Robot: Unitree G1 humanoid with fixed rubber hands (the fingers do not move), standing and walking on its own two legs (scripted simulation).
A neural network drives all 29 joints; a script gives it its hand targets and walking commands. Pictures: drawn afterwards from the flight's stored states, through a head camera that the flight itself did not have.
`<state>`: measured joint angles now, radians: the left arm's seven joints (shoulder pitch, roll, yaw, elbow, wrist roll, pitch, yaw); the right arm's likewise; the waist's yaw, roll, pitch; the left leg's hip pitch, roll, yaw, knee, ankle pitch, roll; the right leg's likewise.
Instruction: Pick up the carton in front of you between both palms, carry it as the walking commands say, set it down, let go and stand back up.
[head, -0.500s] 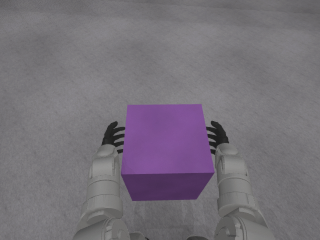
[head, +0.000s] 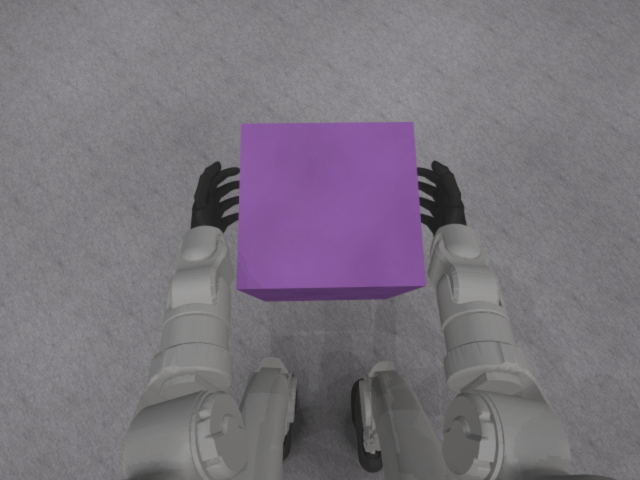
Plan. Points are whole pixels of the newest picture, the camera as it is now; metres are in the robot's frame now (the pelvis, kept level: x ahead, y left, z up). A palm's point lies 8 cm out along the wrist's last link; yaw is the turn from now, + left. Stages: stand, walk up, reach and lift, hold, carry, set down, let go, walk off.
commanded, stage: set down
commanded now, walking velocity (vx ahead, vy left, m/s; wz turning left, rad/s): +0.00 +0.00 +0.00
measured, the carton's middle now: (326, 227) +0.44 +0.01 -0.15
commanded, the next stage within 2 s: none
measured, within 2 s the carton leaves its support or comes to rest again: rests again in 1.66 s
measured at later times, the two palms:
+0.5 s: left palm (247, 237) +0.45 +0.15 -0.23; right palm (423, 227) +0.47 -0.15 -0.23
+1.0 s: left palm (266, 242) +0.48 +0.14 -0.39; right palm (406, 231) +0.51 -0.16 -0.40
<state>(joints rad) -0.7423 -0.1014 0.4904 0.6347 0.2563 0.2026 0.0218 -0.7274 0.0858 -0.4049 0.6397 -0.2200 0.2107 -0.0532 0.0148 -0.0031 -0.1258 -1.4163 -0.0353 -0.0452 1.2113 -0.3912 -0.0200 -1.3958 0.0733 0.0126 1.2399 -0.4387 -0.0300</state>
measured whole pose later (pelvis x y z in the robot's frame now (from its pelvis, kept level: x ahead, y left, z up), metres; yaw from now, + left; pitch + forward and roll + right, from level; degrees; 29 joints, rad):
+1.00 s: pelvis -0.04 +0.00 -0.24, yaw +2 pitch +42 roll +4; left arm -1.29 0.06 0.42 0.75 0.04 0.24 0.20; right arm -1.40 -0.28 -0.20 0.91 -0.04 0.26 -0.05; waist 0.00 0.03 0.23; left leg -2.23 -0.06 0.00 2.03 -0.54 -0.05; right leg -2.23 0.07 0.00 2.10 -0.61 -0.04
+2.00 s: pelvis -0.05 +0.01 -0.28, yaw +3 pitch +33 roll +3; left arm -1.43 0.18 0.49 1.01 0.05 0.18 0.08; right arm -1.52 -0.30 -0.29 1.06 -0.16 0.22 0.10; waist -0.02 0.09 0.41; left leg -2.22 -0.12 0.01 2.18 -0.54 -0.06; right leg -2.20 0.06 0.01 2.26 -0.64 -0.02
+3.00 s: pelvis -0.04 +0.01 -0.16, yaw +1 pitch +45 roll +2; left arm -1.27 0.16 0.32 0.83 -0.05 0.19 0.19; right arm -1.41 -0.49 -0.16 1.06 0.07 0.17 0.06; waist 0.04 0.02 0.09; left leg -2.07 -0.07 -0.01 1.78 -0.49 -0.03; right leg -2.06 0.08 0.03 1.83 -0.55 0.00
